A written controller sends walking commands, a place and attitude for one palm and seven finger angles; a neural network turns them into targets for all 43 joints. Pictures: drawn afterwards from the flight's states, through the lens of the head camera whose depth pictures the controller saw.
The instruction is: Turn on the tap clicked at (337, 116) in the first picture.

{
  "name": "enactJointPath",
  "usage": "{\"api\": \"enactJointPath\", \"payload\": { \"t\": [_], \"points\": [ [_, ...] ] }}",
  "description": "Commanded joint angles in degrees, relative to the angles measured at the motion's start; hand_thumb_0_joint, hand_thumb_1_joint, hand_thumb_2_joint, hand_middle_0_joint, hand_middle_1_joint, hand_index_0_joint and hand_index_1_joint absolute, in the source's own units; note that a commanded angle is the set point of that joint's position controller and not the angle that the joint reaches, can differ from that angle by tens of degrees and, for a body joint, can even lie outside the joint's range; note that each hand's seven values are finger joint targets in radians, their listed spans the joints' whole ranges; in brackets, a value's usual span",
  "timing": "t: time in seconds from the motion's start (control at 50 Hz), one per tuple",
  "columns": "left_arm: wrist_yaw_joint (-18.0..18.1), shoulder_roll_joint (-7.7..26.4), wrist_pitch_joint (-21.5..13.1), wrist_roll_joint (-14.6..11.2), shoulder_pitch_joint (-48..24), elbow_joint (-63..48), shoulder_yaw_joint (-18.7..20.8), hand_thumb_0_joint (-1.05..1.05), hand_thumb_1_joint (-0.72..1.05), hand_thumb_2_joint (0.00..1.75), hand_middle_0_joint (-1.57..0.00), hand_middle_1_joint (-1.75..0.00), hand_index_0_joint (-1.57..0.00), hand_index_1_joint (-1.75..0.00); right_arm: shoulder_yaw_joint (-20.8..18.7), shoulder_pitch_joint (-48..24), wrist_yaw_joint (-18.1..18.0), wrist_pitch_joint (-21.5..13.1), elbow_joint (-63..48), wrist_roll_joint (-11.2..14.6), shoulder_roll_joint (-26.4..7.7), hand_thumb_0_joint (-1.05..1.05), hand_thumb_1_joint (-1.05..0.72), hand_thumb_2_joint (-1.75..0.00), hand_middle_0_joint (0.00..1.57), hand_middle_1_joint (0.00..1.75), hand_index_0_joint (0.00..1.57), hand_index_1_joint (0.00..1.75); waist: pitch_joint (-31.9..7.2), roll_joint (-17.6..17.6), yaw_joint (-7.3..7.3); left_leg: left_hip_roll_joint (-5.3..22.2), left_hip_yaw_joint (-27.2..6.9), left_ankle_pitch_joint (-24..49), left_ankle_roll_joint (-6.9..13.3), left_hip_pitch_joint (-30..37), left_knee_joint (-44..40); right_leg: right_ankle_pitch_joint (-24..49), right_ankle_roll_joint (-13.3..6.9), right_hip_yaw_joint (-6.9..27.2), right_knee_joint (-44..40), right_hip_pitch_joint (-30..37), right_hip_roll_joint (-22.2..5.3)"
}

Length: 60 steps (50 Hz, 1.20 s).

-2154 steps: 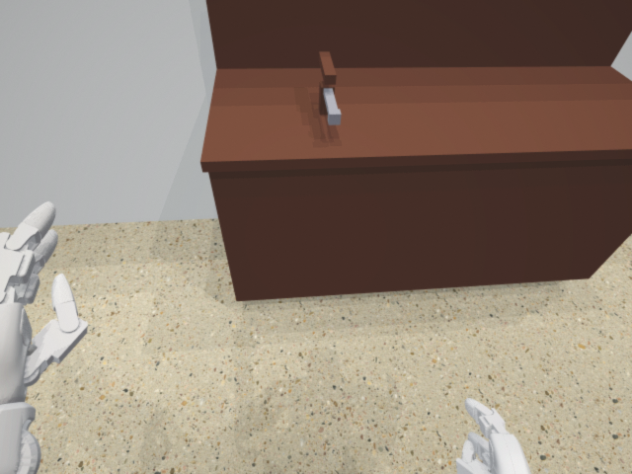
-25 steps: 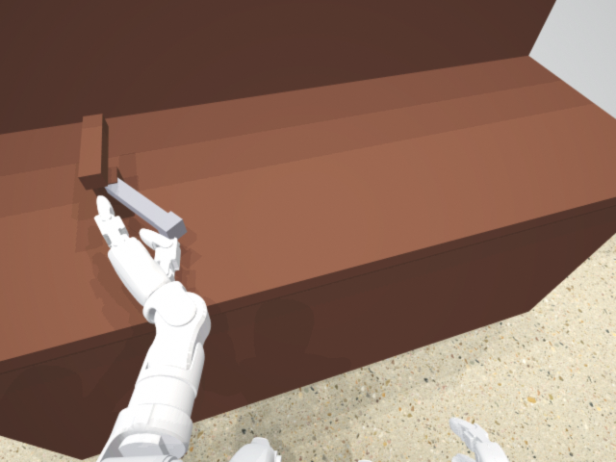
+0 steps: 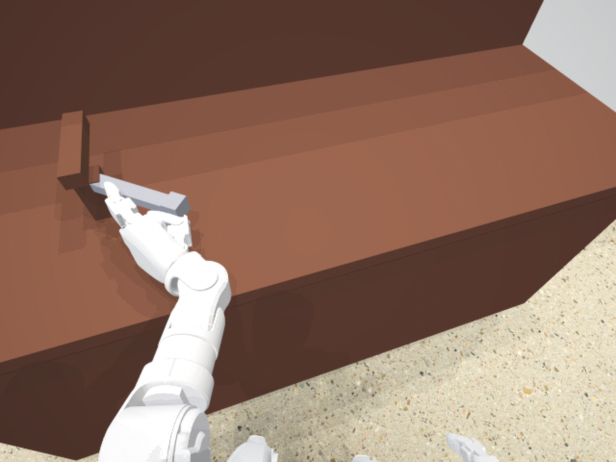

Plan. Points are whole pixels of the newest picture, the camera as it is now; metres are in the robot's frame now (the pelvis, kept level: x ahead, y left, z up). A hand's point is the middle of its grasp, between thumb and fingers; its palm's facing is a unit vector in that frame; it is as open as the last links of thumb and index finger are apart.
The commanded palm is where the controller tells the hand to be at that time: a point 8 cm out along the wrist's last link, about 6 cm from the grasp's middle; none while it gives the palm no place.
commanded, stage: push the lever round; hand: left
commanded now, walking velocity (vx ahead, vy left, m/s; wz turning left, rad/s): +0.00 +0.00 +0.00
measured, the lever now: (175, 207) +0.44 +0.20 +0.07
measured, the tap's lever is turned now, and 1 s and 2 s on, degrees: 51 74 75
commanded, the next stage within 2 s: lift the hand up off the lever in 0.78 s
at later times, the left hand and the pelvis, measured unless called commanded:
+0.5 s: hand (199, 203) +0.46 +0.17 +0.06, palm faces +0.82 -0.56 -0.13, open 7.5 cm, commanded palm +0.40 +0.17 +0.06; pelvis +0.01 -0.01 +0.00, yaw +0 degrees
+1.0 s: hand (200, 194) +0.47 +0.17 +0.06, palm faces +0.81 -0.57 -0.12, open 7.7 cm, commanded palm +0.41 +0.17 +0.07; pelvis +0.01 +0.00 +0.00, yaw -1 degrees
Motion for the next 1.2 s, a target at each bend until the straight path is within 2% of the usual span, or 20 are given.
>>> {"api": "enactJointPath", "payload": {
  "t": [0.0,0.06,0.1,0.12,0.18,0.2,0.24,0.28,0.3,0.34,0.4,0.54,0.66,0.7,0.86,1.0,1.08,1.1,1.14,1.18],
  "points": [
    [0.5,4.9,-2.0,3.0,-24.5,-7.6,-0.9,0.00,0.90,0.90,-0.15,-0.15,-0.15,-0.15,-2.8,-1.0,-0.5,-1.7,-5.3,0.0,-7.2,0.00,-0.90,-0.90,0.20,0.30,0.20,0.30,-17.6,-1.2,-2.28,0.1,1.3,10.1,1.5,13.7,-5.2,13.8,1.4,3.1,-10.1,5.0,-1.7],
    [1.1,3.6,-2.1,3.0,-28.0,-6.9,-1.6,0.00,0.90,0.90,-0.15,-0.15,-0.15,-0.15,-2.7,-0.5,-0.1,-1.9,-5.3,-0.2,-6.8,0.00,-0.90,-0.90,0.20,0.30,0.20,0.30,-18.0,-2.0,-3.04,0.0,1.5,9.7,1.8,13.3,-5.1,13.8,1.6,3.1,-10.4,5.2,-1.9],
    [1.8,6.9,-1.7,3.3,-27.3,-4.2,2.3,0.00,0.90,0.90,-0.15,-0.15,-0.15,-0.15,-2.9,0.3,-0.2,-1.8,-4.5,-0.5,-7.2,0.00,-0.90,-0.90,0.20,0.30,0.20,0.30,-18.4,-2.9,-2.47,-0.1,1.5,10.0,1.9,12.1,-4.6,14.8,1.7,3.4,-10.4,5.8,-1.9],
    [1.8,5.2,-2.0,3.3,-29.9,-5.3,0.5,0.00,0.90,0.90,-0.15,-0.15,-0.15,-0.15,-2.8,0.5,0.0,-1.7,-4.7,-0.4,-6.9,0.00,-0.90,-0.90,0.20,0.30,0.20,0.30,-19.2,-1.8,-3.33,-0.2,1.8,10.8,1.8,12.7,-4.6,15.9,1.9,3.5,-10.2,5.9,-2.2],
    [2.5,5.7,-1.9,3.7,-30.1,-4.4,1.7,0.00,0.90,0.90,-0.15,-0.15,-0.15,-0.15,-2.9,1.2,0.4,-1.7,-4.5,-0.7,-6.8,0.00,-0.90,-0.90,0.20,0.30,0.20,0.30,-20.8,-2.2,-3.30,-0.2,2.3,11.8,2.0,12.4,-3.9,18.7,2.2,3.7,-10.2,7.0,-2.5],
    [2.9,8.1,-1.7,4.1,-28.6,-3.8,4.4,0.00,0.90,0.90,-0.15,-0.15,-0.15,-0.15,-3.2,1.7,0.3,-1.6,-4.1,-0.8,-7.1,0.00,-0.90,-0.90,0.20,0.30,0.20,0.30,-21.1,-1.5,-2.20,-0.2,2.0,12.3,1.8,12.0,-4.0,19.0,2.0,3.8,-9.9,7.4,-2.4],
    [2.8,5.5,-1.4,4.0,-29.8,-3.8,2.2,0.00,0.90,0.90,-0.15,-0.15,-0.15,-0.15,-3.0,2.2,0.9,-1.7,-4.4,-1.0,-6.7,0.00,-0.90,-0.90,0.20,0.30,0.20,0.30,-21.0,-2.1,-3.23,-0.3,2.3,13.4,2.0,12.6,-3.7,21.0,2.2,3.4,-10.1,7.4,-2.5],
    [3.1,6.8,-1.1,3.9,-30.1,-1.8,3.8,0.00,0.90,0.90,-0.15,-0.15,-0.15,-0.15,-2.9,2.4,0.8,-1.6,-4.3,-0.9,-6.9,0.00,-0.90,-0.90,0.20,0.30,0.20,0.30,-20.3,-4.7,-3.66,-0.3,2.4,11.7,2.2,10.4,-3.8,21.4,2.9,4.1,-10.7,8.3,-2.9],
    [3.5,9.2,-0.9,4.3,-29.9,-0.7,6.4,0.00,0.90,0.90,-0.15,-0.15,-0.15,-0.15,-3.2,2.6,0.7,-1.6,-3.7,-1.0,-7.2,0.00,-0.90,-0.90,0.20,0.30,0.20,0.30,-19.9,-3.5,-3.10,-0.2,2.3,11.9,2.2,10.1,-3.7,21.4,2.7,4.3,-10.5,8.0,-2.9],
    [3.4,6.7,-1.0,4.4,-32.8,-0.6,3.7,0.00,0.90,0.90,-0.15,-0.15,-0.15,-0.15,-3.0,2.9,1.0,-1.7,-3.8,-0.9,-6.9,0.00,-0.90,-0.90,0.20,0.30,0.20,0.30,-19.0,-3.4,-4.16,-0.3,2.4,11.2,2.2,10.5,-4.1,19.9,2.7,3.9,-10.9,7.0,-2.9],
    [3.9,9.1,-1.4,5.0,-32.6,0.1,6.3,0.00,0.90,0.90,-0.15,-0.15,-0.15,-0.15,-3.3,3.6,1.0,-1.9,-3.3,-1.2,-7.2,0.00,-0.90,-0.90,0.20,0.30,0.20,0.30,-20.2,-2.5,-3.47,-0.4,2.5,11.5,2.3,10.3,-3.8,20.9,2.7,4.3,-10.8,7.4,-2.8],
    [3.7,9.4,-1.8,5.2,-32.4,0.2,6.7,0.00,0.90,0.90,-0.15,-0.15,-0.15,-0.15,-3.3,5.5,1.5,-1.5,-3.9,-1.2,-7.1,0.00,-0.90,-0.90,0.20,0.30,0.20,0.30,-22.0,-2.1,-3.76,-0.4,2.9,13.8,2.3,10.7,-3.9,25.4,3.1,4.3,-10.4,9.4,-3.1],
    [3.8,7.6,-2.5,5.5,-34.4,-0.4,5.1,0.00,0.90,0.90,-0.15,-0.15,-0.15,-0.15,-3.6,6.1,2.0,-1.6,-3.5,-1.4,-7.0,0.00,-0.90,-0.90,0.20,0.30,0.20,0.30,-21.5,-1.3,-4.51,-0.1,2.9,15.0,2.2,12.9,-4.0,24.0,2.6,3.3,-10.6,7.5,-2.4],
    [3.8,9.6,-2.4,5.7,-33.4,0.7,7.0,0.00,0.90,0.90,-0.15,-0.15,-0.15,-0.15,-3.8,6.4,1.9,-1.5,-3.2,-1.4,-7.5,0.00,-0.90,-0.90,0.20,0.30,0.20,0.30,-21.5,-1.8,-4.03,-0.1,2.6,15.0,2.2,12.0,-3.9,24.0,2.5,3.5,-10.2,7.7,-2.4],
    [4.2,9.2,-2.6,6.2,-37.8,2.5,6.4,0.00,0.90,0.90,-0.15,-0.15,-0.15,-0.15,-3.6,6.5,2.1,-1.7,-2.5,-1.6,-7.2,0.00,-0.90,-0.90,0.20,0.30,0.20,0.30,-20.0,-0.9,-5.34,0.2,2.7,12.9,2.2,12.0,-4.2,19.3,2.4,3.1,-10.5,5.0,-2.1],
    [4.9,9.0,-2.4,6.5,-37.3,0.9,6.6,0.00,0.90,0.90,-0.15,-0.15,-0.15,-0.15,-3.9,7.1,2.5,-1.8,-2.5,-1.9,-7.5,0.00,-0.90,-0.90,0.20,0.30,0.20,0.30,-23.1,1.3,-4.26,0.6,1.8,16.8,1.4,16.0,-4.7,19.4,1.7,2.2,-9.6,4.3,-1.3],
    [5.0,9.1,-1.9,6.1,-38.1,-0.2,6.5,0.00,0.90,0.90,-0.15,-0.15,-0.15,-0.15,-3.8,7.0,2.6,-2.1,-2.8,-1.8,-7.4,0.00,-0.90,-0.90,0.20,0.30,0.20,0.30,-22.9,-1.1,-4.75,0.6,2.0,15.9,1.6,15.4,-5.1,19.3,2.0,2.3,-10.5,5.8,-1.3],
    [5.2,9.4,-2.0,6.2,-38.2,-1.3,7.0,0.00,0.90,0.90,-0.15,-0.15,-0.15,-0.15,-4.0,7.2,2.7,-2.2,-2.6,-1.9,-7.7,0.00,-0.90,-0.90,0.20,0.30,0.20,0.30,-23.8,1.0,-4.13,0.7,1.7,17.2,1.2,16.6,-5.2,19.6,1.7,2.2,-9.9,5.3,-1.2],
    [5.0,6.3,-1.7,6.3,-39.5,-2.3,3.9,0.00,0.90,0.90,-0.15,-0.15,-0.15,-0.15,-3.7,6.7,3.1,-2.4,-2.6,-2.0,-7.2,0.00,-0.90,-0.90,0.20,0.30,0.20,0.30,-22.5,1.8,-4.79,0.8,1.7,17.7,1.2,18.1,-5.3,18.6,1.6,1.6,-10.4,4.0,-1.0],
    [5.1,8.0,-1.3,6.2,-37.2,-2.3,5.6,0.00,0.90,0.90,-0.15,-0.15,-0.15,-0.15,-3.8,6.9,3.1,-2.6,-2.7,-2.1,-7.3,0.00,-0.90,-0.90,0.20,0.30,0.20,0.30,-22.8,0.3,-4.28,0.7,2.1,17.2,1.4,17.2,-5.3,19.1,1.7,1.8,-10.9,5.5,-0.9]
  ]
}}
